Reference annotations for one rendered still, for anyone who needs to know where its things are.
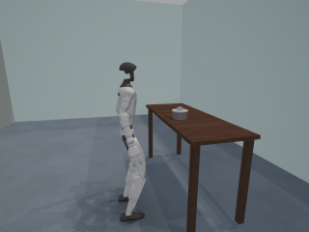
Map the humanoid robot head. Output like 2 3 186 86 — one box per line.
119 62 137 88

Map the robot right hand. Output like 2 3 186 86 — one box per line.
128 145 142 167

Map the robot right forearm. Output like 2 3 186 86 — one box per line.
121 113 135 147

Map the robot left thigh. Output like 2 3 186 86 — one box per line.
129 135 138 171

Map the table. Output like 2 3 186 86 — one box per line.
146 103 261 232

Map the robot right upper arm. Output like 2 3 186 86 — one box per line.
119 87 135 120

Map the lid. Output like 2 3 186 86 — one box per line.
172 108 188 113

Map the robot left upper arm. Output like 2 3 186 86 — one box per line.
115 100 119 113

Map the pot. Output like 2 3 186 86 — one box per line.
172 111 187 120

